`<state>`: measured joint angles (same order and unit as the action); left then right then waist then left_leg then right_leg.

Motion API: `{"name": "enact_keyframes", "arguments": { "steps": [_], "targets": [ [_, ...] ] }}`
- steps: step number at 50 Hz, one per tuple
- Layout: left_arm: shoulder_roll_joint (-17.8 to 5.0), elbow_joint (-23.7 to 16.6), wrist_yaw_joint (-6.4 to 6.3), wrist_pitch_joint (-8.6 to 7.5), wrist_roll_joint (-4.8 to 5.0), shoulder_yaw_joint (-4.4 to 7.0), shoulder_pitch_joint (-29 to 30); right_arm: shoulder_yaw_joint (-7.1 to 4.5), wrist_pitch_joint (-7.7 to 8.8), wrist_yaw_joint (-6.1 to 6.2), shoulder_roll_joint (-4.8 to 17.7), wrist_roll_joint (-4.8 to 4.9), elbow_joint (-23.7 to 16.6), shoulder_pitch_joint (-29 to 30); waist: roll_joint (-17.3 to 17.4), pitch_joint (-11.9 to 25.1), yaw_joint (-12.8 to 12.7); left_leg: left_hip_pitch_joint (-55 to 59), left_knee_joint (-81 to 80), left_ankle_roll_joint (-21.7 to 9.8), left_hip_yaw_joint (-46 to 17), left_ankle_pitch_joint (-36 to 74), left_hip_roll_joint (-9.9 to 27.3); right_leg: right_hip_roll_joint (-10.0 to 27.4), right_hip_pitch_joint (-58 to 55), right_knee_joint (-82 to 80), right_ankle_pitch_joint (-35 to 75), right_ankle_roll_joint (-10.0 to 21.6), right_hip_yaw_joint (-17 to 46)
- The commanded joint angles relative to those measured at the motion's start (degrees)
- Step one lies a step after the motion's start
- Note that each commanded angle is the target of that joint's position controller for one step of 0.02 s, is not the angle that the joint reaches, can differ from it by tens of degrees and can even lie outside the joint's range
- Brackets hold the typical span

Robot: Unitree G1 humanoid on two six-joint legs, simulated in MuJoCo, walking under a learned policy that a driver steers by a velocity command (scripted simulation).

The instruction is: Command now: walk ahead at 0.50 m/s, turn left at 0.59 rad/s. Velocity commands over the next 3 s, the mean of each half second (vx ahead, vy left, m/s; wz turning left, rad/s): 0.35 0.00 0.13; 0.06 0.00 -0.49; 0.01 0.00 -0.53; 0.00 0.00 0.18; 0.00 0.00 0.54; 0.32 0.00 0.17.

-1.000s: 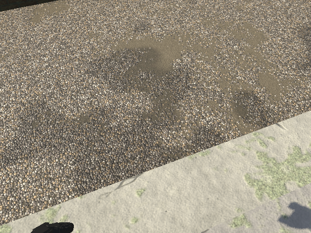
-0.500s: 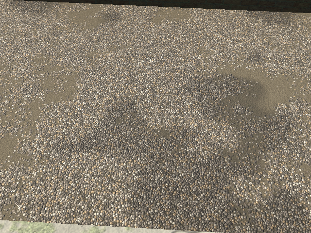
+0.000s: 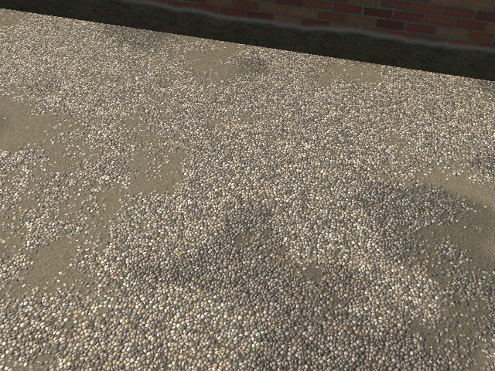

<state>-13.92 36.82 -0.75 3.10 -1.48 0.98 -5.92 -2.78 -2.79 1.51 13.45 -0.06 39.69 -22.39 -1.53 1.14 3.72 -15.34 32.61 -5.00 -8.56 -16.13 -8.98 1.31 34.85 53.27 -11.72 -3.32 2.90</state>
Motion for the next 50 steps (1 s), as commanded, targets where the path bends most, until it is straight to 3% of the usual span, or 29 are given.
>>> {"name": "enact_keyframes", "arguments": {
  "steps": [1, 3, 4, 5, 6, 7, 9, 11, 14, 16, 17, 20, 21, 23, 25, 27, 30, 34, 35, 37, 38, 39, 40, 41, 42, 44, 45, 47, 50],
  "targets": [
    [-3.18, -5.64, 0.33, -1.76, 0.16, -0.02, 0.53, -2.22, 0.47, 0.54, 8.98, -0.26, -5.91, 6.76, 6.91, -0.58, -3.88, -10.88, -6.59, -6.91, -13.03, 24.05, 11.04, -4.12, -14.13, -1.98, -1.34, 0.42, -3.80],
    [-3.99, -5.23, -0.09, -2.32, 0.88, 0.33, -4.99, -2.20, 0.64, 1.34, 9.21, -0.53, -6.66, 7.40, 9.46, -0.41, -4.97, -5.47, -2.00, -5.42, -16.67, 24.48, 10.94, -3.49, -17.93, -16.41, -6.31, 1.61, -0.86],
    [-4.15, -3.33, -0.15, -3.11, 0.54, 0.23, -12.16, -1.86, 0.81, 1.35, 8.19, -0.02, -7.53, 10.03, 5.52, 1.53, -9.08, -6.32, 6.02, -3.79, -15.09, 22.63, 9.47, -1.68, -25.57, -26.12, 0.18, 3.10, 0.19],
    [-6.19, -3.70, -0.92, -3.61, -1.03, 0.08, -15.37, -0.56, 0.98, 1.24, 3.55, 1.18, -7.58, 6.42, -7.72, 8.05, -8.68, -11.68, 22.70, 0.30, -8.63, 3.83, 4.65, 9.15, -38.07, -25.80, 10.83, 5.24, 9.82],
    [-10.99, -1.51, -0.30, -2.90, -0.39, 1.10, -16.90, -0.47, 0.59, 1.68, 3.11, 1.45, -8.69, 1.60, -18.61, 9.13, -5.14, -22.87, 26.48, 2.20, -5.60, -20.88, -1.76, 18.51, -42.48, -24.38, 28.68, 6.83, 25.83],
    [-8.61, -0.98, -0.24, -1.63, 0.11, 1.24, -18.11, -1.34, 0.46, 2.30, 6.19, 0.43, -6.96, 2.92, -13.40, 4.75, -6.58, -28.56, 31.84, 3.93, -6.48, -17.16, -0.81, 18.01, -37.77, -24.25, 28.60, 9.10, 29.82],
    [-4.91, -2.19, -0.63, -1.94, 0.69, -0.06, -12.64, -1.72, 0.17, 1.97, 6.48, -0.19, -5.51, 7.42, -4.24, 2.33, -3.12, -26.75, 40.77, 5.21, -6.93, -8.76, -0.03, 16.60, -29.84, -23.59, 33.96, 9.03, 23.33],
    [-3.09, -2.23, -0.33, -3.52, 1.68, -1.01, -10.61, -0.94, -1.00, 1.71, 4.59, -0.80, -4.64, 8.10, -4.43, 3.27, -1.24, -22.97, 40.63, 6.34, -5.76, -5.25, 1.60, 12.89, -24.77, -24.31, 45.96, 9.23, 16.14],
    [-2.90, -0.37, 0.78, -5.54, 2.71, -1.32, -11.96, -0.83, -2.82, 2.37, 4.21, -0.72, -3.62, 11.13, -2.49, 3.59, -0.69, -18.27, 35.17, 7.29, -4.29, -3.40, 2.73, 10.74, -21.79, -27.35, 45.06, 11.66, 12.77],
    [-2.30, -0.53, 0.73, -5.82, 2.88, -1.83, -9.64, 0.00, -3.04, 2.55, 2.86, -1.26, -3.67, 13.88, -1.16, 0.79, 0.96, -13.23, 20.32, 7.78, 0.46, -1.56, 6.00, 7.02, -18.08, -28.67, 44.92, 10.80, 6.73],
    [-2.54, 0.14, 0.78, -5.66, 2.43, -1.70, -10.79, 0.89, -2.99, 2.33, 1.14, -1.56, -3.37, 15.50, -2.36, 1.28, -0.20, -8.31, 11.64, 7.77, 4.94, -1.27, 7.03, 4.54, -17.43, -28.96, 44.21, 9.69, 4.89],
    [-4.66, 0.76, 0.68, -2.75, 0.44, -0.89, -14.05, 2.14, -3.45, 1.53, 0.33, -0.97, -2.68, 16.17, -7.43, 3.79, -2.60, -3.15, 4.72, 7.06, 7.09, -4.88, 6.23, 3.91, -21.40, -30.31, 33.04, 11.25, 8.76],
    [-5.14, -0.13, 0.69, -1.59, 0.53, -0.51, -12.82, 2.27, -3.25, 1.56, 0.73, -0.47, -3.14, 16.75, -7.13, 3.38, -2.54, -2.33, 0.71, 6.55, 6.93, -3.35, 6.40, 3.84, -21.60, -30.65, 23.92, 11.95, 10.42],
    [-5.47, -2.43, 0.57, 0.07, 1.25, -0.02, -9.64, 2.57, -2.70, 1.38, 1.15, -1.46, -3.14, 15.91, -3.23, 2.93, -2.00, 4.84, -6.02, 5.33, 6.72, 2.96, 7.66, 2.96, -16.82, -31.13, 3.47, 11.13, 13.32],
    [-2.99, -4.36, 1.11, 1.02, 1.72, -0.50, -8.15, 1.55, -2.22, 0.87, 4.53, -1.75, -4.44, 18.21, 4.32, 0.97, -2.64, 3.53, -6.17, 3.60, 3.71, -3.76, 10.81, -0.98, -10.82, -31.12, -16.60, 9.06, 10.14],
    [-1.52, -5.24, 1.16, 1.78, 1.66, -0.75, -7.67, 1.59, -1.53, 0.64, 4.98, -1.86, -5.36, 19.05, 9.63, -1.74, -3.47, -1.97, -14.10, 1.29, -1.68, -7.87, 15.48, -5.16, -13.16, -23.47, -13.65, 6.72, 5.15],
    [-2.04, -6.84, 1.70, 2.49, 0.36, -0.33, -7.70, 1.69, 0.53, 0.43, 5.33, -1.58, -5.82, 19.75, 11.30, -0.53, -5.40, -1.33, -15.13, -1.28, -3.57, 1.18, 18.64, -5.81, -14.12, -16.29, -10.11, 5.03, 2.50],
    [-3.18, -7.53, 2.27, 2.08, 0.44, 0.48, -7.97, 0.92, 1.08, 0.63, 6.28, -0.91, -6.51, 21.35, 8.59, 3.32, -6.77, -0.92, -10.21, -2.62, -1.05, 8.78, 20.42, -4.40, -16.47, -14.46, -11.10, 5.37, 1.38],
    [-2.89, -7.59, 2.25, 2.01, 0.11, 0.26, -7.71, 1.02, 0.63, 0.43, 5.21, -0.73, -6.99, 21.50, 6.77, 4.29, -6.21, -0.21, -8.34, -1.35, 0.67, 6.77, 18.87, -4.32, -17.37, -18.42, -8.31, 5.81, 1.83],
    [-5.17, -9.42, 2.33, 2.28, 0.78, 0.95, -4.74, 1.39, -0.10, -0.28, 4.28, -0.66, -8.28, 22.95, -2.95, 1.34, -6.19, -3.25, -1.45, 3.85, 8.80, -6.65, 11.88, 0.54, -15.03, -29.08, -9.53, 8.73, 14.38],
    [-11.43, -10.26, 0.84, 3.55, -0.03, 2.12, -9.05, 1.04, 0.16, -0.22, 6.42, -1.10, -9.31, 22.45, -11.69, -3.55, -5.77, -7.83, 6.59, 4.10, 11.54, -7.63, 8.33, 5.65, -12.92, -34.34, -11.65, 16.14, 25.80],
    [-12.42, -11.29, -0.19, 4.02, -0.29, 2.47, -9.49, 1.03, 1.11, -0.41, 7.04, -0.88, -10.28, 25.60, -13.46, -4.99, -8.13, -15.94, 13.27, 4.75, 9.72, -10.26, 5.42, 8.45, -17.83, -36.92, -7.07, 19.90, 32.10],
    [-12.36, -11.80, -1.07, 4.11, -0.99, 2.43, -10.61, 1.12, 2.05, -0.99, 7.52, -0.60, -11.32, 27.91, -12.16, -3.55, -9.05, -23.40, 21.43, 4.74, 5.03, -14.16, 5.29, 10.30, -23.49, -35.91, -1.15, 21.76, 35.20],
    [-12.10, -12.67, -1.83, 3.90, -1.24, 2.19, -9.21, 0.74, 2.55, -1.52, 8.48, -0.90, -10.64, 25.94, -9.61, -1.28, -7.40, -26.19, 28.63, 5.21, 1.73, -14.78, 5.37, 11.21, -25.62, -33.72, 5.85, 22.30, 34.74],
    [-12.06, -13.36, -2.17, 3.58, -0.76, 2.12, -6.93, 0.28, 2.66, -1.66, 9.29, -1.47, -9.76, 23.64, -7.45, 1.25, -6.02, -26.62, 31.84, 6.11, 0.41, -13.16, 5.86, 10.33, -27.01, -30.83, 12.70, 21.04, 31.96],
    [-11.75, -13.53, -2.40, 4.02, 0.56, 2.02, -5.22, 0.85, 2.32, -1.60, 7.64, -2.12, -9.22, 22.08, -3.78, 4.14, -4.67, -21.84, 27.76, 7.15, 1.28, -10.66, 6.10, 7.40, -25.56, -29.99, 13.88, 18.09, 27.42],
    [-11.32, -13.51, -2.05, 4.55, 0.51, 1.88, -5.02, 1.67, 2.06, -1.70, 5.91, -2.94, -9.36, 22.03, -2.91, 4.70, -4.63, -18.60, 22.77, 6.99, 2.59, -9.54, 5.92, 5.76, -24.58, -29.90, 12.37, 16.48, 26.27],
    [-11.98, -13.04, -1.67, 5.34, 0.42, 2.39, -5.61, 2.50, 1.92, -2.24, 4.35, -2.80, -9.46, 22.41, -4.62, 4.97, -5.56, -12.32, 12.74, 6.21, 4.45, -7.77, 4.58, 3.74, -23.14, -30.05, 9.37, 14.96, 26.02],
    [-13.30, -13.08, -1.06, 5.49, 1.22, 2.74, -4.62, 2.23, 2.21, -2.53, 5.42, -2.00, -8.62, 19.49, -6.96, 5.81, -5.07, -2.01, -1.28, 4.54, 4.48, 0.51, 4.39, 3.38, -20.59, -31.99, -0.87, 13.89, 29.99]
  ]
}}
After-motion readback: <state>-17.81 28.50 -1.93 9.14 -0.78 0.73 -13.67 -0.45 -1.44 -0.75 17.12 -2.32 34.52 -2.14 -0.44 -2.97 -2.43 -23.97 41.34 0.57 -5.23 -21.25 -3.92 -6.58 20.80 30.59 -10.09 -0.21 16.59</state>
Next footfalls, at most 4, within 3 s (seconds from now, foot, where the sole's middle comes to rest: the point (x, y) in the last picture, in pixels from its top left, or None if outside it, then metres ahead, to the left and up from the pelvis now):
0.10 right None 0.12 -0.11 -0.77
0.46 left None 0.16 0.10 -0.77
1.04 left None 0.15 0.12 -0.77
1.50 right None -0.01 -0.07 -0.77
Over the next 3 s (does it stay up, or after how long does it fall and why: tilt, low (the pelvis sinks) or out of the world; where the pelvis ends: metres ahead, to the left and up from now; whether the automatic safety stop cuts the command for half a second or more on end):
stays up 0.01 0.00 -0.01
